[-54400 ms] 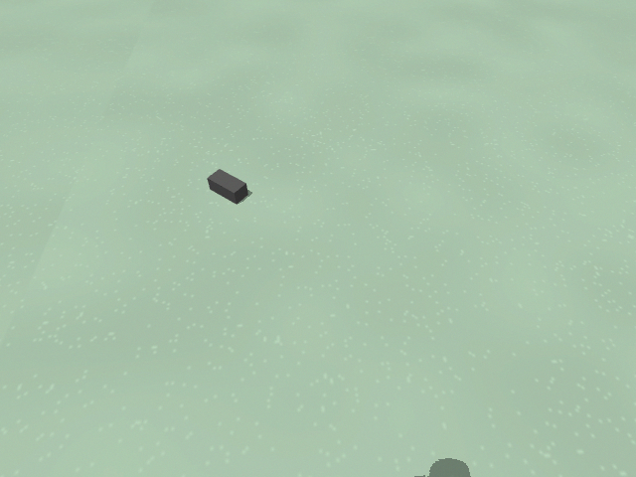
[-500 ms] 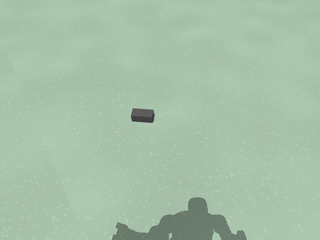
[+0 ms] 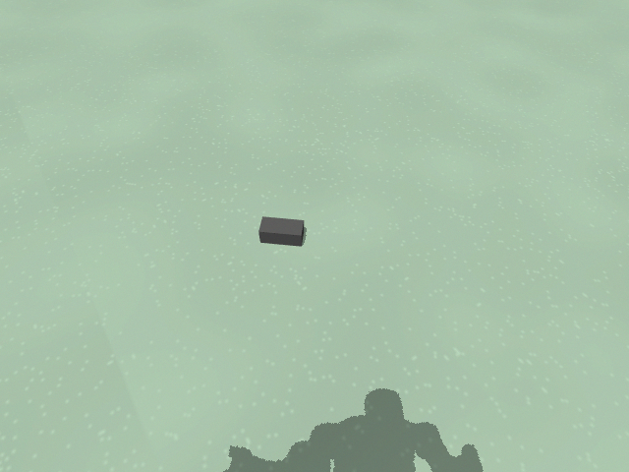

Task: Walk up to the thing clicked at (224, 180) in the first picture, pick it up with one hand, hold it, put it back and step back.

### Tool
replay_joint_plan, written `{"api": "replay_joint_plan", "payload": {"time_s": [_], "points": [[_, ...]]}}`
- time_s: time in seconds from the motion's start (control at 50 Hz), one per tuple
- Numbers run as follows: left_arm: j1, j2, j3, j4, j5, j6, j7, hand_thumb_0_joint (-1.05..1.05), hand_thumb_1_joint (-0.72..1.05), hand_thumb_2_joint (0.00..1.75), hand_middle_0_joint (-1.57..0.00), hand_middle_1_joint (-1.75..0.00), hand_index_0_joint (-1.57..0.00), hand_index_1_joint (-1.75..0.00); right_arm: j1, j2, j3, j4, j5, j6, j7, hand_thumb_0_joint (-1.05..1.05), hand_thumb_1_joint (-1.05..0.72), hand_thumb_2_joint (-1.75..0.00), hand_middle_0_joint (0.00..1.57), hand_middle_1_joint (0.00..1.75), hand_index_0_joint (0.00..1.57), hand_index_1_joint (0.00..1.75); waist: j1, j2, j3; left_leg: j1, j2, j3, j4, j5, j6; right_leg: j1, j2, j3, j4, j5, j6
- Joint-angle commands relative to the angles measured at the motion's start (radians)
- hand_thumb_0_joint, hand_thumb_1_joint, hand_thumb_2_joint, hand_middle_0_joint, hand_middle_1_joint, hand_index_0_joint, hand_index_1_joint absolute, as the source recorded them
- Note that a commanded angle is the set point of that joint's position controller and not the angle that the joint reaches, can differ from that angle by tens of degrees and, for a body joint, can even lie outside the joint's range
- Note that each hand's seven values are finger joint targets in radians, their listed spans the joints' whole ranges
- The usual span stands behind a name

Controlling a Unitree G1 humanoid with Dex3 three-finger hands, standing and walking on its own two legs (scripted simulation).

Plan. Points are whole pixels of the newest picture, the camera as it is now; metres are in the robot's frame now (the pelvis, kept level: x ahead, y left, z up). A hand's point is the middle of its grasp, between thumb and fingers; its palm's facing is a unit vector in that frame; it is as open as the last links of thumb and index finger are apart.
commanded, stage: step back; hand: left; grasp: from above
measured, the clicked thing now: (282, 231) +1.05 +0.16 -0.73
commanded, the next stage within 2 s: stand in 0.34 s
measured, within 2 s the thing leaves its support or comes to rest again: neither
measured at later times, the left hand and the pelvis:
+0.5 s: hand out of the picture +0.12 +0.25 -0.14, palm faces -0.04 -0.94 -0.34, open 7.4 cm; pelvis +0.02 +0.00 +0.02, yaw -2 degrees
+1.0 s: hand out of the picture +0.12 +0.24 -0.14, palm faces -0.06 -0.94 -0.34, open 7.4 cm; pelvis +0.03 -0.01 +0.02, yaw -2 degrees
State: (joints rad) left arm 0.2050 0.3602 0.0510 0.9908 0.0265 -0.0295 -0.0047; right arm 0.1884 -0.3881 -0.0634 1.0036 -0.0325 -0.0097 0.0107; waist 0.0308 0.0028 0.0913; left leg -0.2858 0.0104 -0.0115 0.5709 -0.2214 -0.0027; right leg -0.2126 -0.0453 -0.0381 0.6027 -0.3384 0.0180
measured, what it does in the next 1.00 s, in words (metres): stands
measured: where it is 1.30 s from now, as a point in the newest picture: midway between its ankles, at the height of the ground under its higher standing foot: outside the picture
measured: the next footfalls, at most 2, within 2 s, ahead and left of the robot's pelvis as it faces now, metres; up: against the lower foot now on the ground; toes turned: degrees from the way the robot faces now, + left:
none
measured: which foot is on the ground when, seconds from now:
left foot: down 0.00-1.00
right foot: down 0.00-1.00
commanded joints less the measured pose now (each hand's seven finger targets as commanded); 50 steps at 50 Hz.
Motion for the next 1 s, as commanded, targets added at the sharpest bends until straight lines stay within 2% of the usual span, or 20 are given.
{"api": "replay_joint_plan", "payload": {"time_s": [0.0,0.02,0.04,0.08,0.1,0.14,0.18,0.3,0.32,0.36,0.44,0.52,0.58,0.62,0.68,0.72,0.78,0.9,0.98], "points": [[-0.043,0.2,0.034,-0.065,-0.035,0.006,0.016,0.0,0.9,0.9,-0.2,-0.3,-0.2,-0.3,-0.058,-0.259,-0.042,-0.068,0.01,-0.035,-0.02,0.0,-0.9,-0.9,0.2,0.3,0.2,0.3,-0.016,0.119,-0.147,0.056,0.276,-0.308,-0.214,0.084,0.189,-0.025,0.03,0.036,0.056,-0.09,-0.033],[-0.048,0.203,0.031,-0.049,-0.026,0.008,0.017,0.0,0.9,0.9,-0.2,-0.3,-0.2,-0.3,-0.087,-0.25,-0.041,-0.065,0.007,-0.032,-0.018,0.0,-0.9,-0.9,0.2,0.3,0.2,0.3,-0.013,0.113,-0.119,0.022,0.277,-0.309,-0.223,0.058,0.195,-0.001,0.022,0.045,0.043,-0.125,-0.04],[-0.036,0.191,0.027,-0.039,-0.022,0.006,0.017,0.0,0.9,0.9,-0.2,-0.3,-0.2,-0.3,-0.109,-0.231,-0.03,-0.062,0.007,-0.03,-0.018,0.0,-0.9,-0.9,0.2,0.3,0.2,0.3,0.0,0.117,-0.114,0.055,0.253,-0.261,-0.208,0.099,0.171,-0.009,0.017,0.051,-0.015,-0.081,-0.045],[-0.011,0.204,0.025,-0.008,-0.022,-0.005,0.017,0.0,0.9,0.9,-0.2,-0.3,-0.2,-0.3,-0.141,-0.21,-0.02,-0.061,0.012,-0.027,-0.02,0.0,-0.9,-0.9,0.2,0.3,0.2,0.3,0.008,0.149,-0.115,0.05,0.198,-0.178,-0.175,0.183,0.104,0.041,-0.001,0.065,-0.097,0.104,-0.045],[-0.019,0.214,0.027,0.001,-0.022,-0.01,0.017,0.0,0.9,0.9,-0.2,-0.3,-0.2,-0.3,-0.141,-0.191,-0.014,-0.054,0.017,-0.026,-0.019,0.0,-0.9,-0.9,0.2,0.3,0.2,0.3,0.002,0.135,-0.128,0.041,0.172,-0.149,-0.165,0.199,0.077,0.077,-0.015,0.086,-0.113,0.18,-0.05],[-0.053,0.22,0.026,0.007,-0.021,-0.011,0.015,0.0,0.9,0.9,-0.2,-0.3,-0.2,-0.3,-0.146,-0.175,-0.012,-0.04,0.023,-0.026,-0.021,0.0,-0.9,-0.9,0.2,0.3,0.2,0.3,-0.011,0.102,-0.147,0.079,0.14,-0.11,-0.159,0.221,0.051,0.087,-0.039,0.106,-0.122,0.272,-0.052],[-0.073,0.222,0.021,0.017,-0.021,-0.012,0.017,0.0,0.9,0.9,-0.2,-0.3,-0.2,-0.3,-0.174,-0.17,-0.011,-0.029,0.024,-0.024,-0.022,0.0,-0.9,-0.9,0.2,0.3,0.2,0.3,-0.013,0.064,-0.144,0.114,0.131,-0.088,-0.152,0.224,0.044,0.075,-0.049,0.117,-0.163,0.311,-0.051],[-0.111,0.22,0.018,0.038,-0.015,-0.014,0.018,0.0,0.9,0.9,-0.2,-0.3,-0.2,-0.3,-0.196,-0.148,-0.006,0.013,0.024,-0.021,-0.019,0.0,-0.9,-0.9,0.2,0.3,0.2,0.3,-0.022,-0.006,-0.158,0.165,0.12,-0.047,-0.171,0.209,0.034,0.091,-0.07,0.138,-0.224,0.347,-0.055],[-0.134,0.196,-0.003,0.052,-0.024,-0.015,0.013,0.0,0.9,0.9,-0.2,-0.3,-0.2,-0.3,-0.174,-0.156,0.003,0.024,0.031,-0.024,-0.014,0.0,-0.9,-0.9,0.2,0.3,0.2,0.3,-0.042,0.003,-0.157,0.184,0.118,-0.075,-0.203,0.235,0.035,0.089,-0.076,0.139,-0.251,0.345,-0.041],[-0.131,0.194,-0.005,0.06,-0.024,-0.015,0.014,0.0,0.9,0.9,-0.2,-0.3,-0.2,-0.3,-0.201,-0.161,0.001,0.035,0.029,-0.026,-0.011,0.0,-0.9,-0.9,0.2,0.3,0.2,0.3,-0.028,0.008,-0.142,0.207,0.123,-0.076,-0.217,0.227,0.037,0.072,-0.073,0.134,-0.282,0.311,-0.031],[-0.156,0.208,-0.004,0.076,-0.022,-0.015,0.014,0.0,0.9,0.9,-0.2,-0.3,-0.2,-0.3,-0.194,-0.154,0.008,0.052,0.027,-0.027,-0.009,0.0,-0.9,-0.9,0.2,0.3,0.2,0.3,-0.034,-0.01,-0.13,0.206,0.123,-0.076,-0.251,0.21,0.029,0.09,-0.081,0.131,-0.306,0.28,-0.028],[-0.16,0.207,-0.005,0.086,-0.023,-0.017,0.013,0.0,0.9,0.9,-0.2,-0.3,-0.2,-0.3,-0.199,-0.155,0.011,0.064,0.027,-0.033,-0.009,0.0,-0.9,-0.9,0.2,0.3,0.2,0.3,-0.03,-0.008,-0.166,0.234,0.128,-0.069,-0.254,0.287,0.022,0.126,-0.088,0.126,-0.307,0.338,-0.031],[-0.167,0.205,-0.006,0.091,-0.021,-0.012,0.013,0.0,0.9,0.9,-0.2,-0.3,-0.2,-0.3,-0.198,-0.16,0.013,0.073,0.027,-0.034,-0.011,0.0,-0.9,-0.9,0.2,0.3,0.2,0.3,-0.031,0.012,-0.142,0.198,0.121,-0.068,-0.28,0.229,0.015,0.129,-0.084,0.124,-0.321,0.289,-0.031],[-0.167,0.205,-0.005,0.092,-0.021,-0.013,0.013,0.0,0.9,0.9,-0.2,-0.3,-0.2,-0.3,-0.198,-0.164,0.015,0.076,0.028,-0.034,-0.012,0.0,-0.9,-0.9,0.2,0.3,0.2,0.3,-0.028,0.01,-0.151,0.213,0.126,-0.064,-0.269,0.268,0.018,0.135,-0.09,0.127,-0.32,0.328,-0.029],[-0.169,0.208,-0.005,0.097,-0.021,-0.012,0.013,0.0,0.9,0.9,-0.2,-0.3,-0.2,-0.3,-0.175,-0.162,0.018,0.085,0.028,-0.032,-0.012,0.0,-0.9,-0.9,0.2,0.3,0.2,0.3,-0.036,-0.003,-0.137,0.203,0.122,-0.064,-0.279,0.239,0.013,0.129,-0.087,0.125,-0.328,0.304,-0.03],[-0.162,0.201,-0.007,0.097,-0.023,-0.011,0.011,0.0,0.9,0.9,-0.2,-0.3,-0.2,-0.3,-0.176,-0.168,0.021,0.087,0.027,-0.032,-0.012,0.0,-0.9,-0.9,0.2,0.3,0.2,0.3,-0.03,0.016,-0.14,0.191,0.121,-0.064,-0.284,0.235,0.012,0.14,-0.088,0.124,-0.332,0.302,-0.029],[-0.167,0.205,-0.006,0.097,-0.021,-0.01,0.013,0.0,0.9,0.9,-0.2,-0.3,-0.2,-0.3,-0.171,-0.166,0.023,0.087,0.027,-0.031,-0.014,0.0,-0.9,-0.9,0.2,0.3,0.2,0.3,-0.032,0.004,-0.148,0.202,0.126,-0.064,-0.278,0.256,0.014,0.14,-0.09,0.122,-0.331,0.321,-0.031],[-0.157,0.208,-0.007,0.103,-0.022,-0.007,0.011,0.0,0.9,0.9,-0.2,-0.3,-0.2,-0.3,-0.155,-0.168,0.024,0.093,0.026,-0.025,-0.014,0.0,-0.9,-0.9,0.2,0.3,0.2,0.3,-0.036,-0.005,-0.116,0.192,0.119,-0.064,-0.293,0.16,0.012,0.102,-0.084,0.127,-0.354,0.239,-0.031],[-0.159,0.211,-0.005,0.099,-0.023,-0.009,0.012,0.0,0.9,0.9,-0.2,-0.3,-0.2,-0.3,-0.142,-0.169,0.027,0.093,0.027,-0.029,-0.014,0.0,-0.9,-0.9,0.2,0.3,0.2,0.3,-0.039,-0.006,-0.134,0.209,0.128,-0.066,-0.281,0.248,0.01,0.125,-0.089,0.127,-0.335,0.316,-0.033]]}}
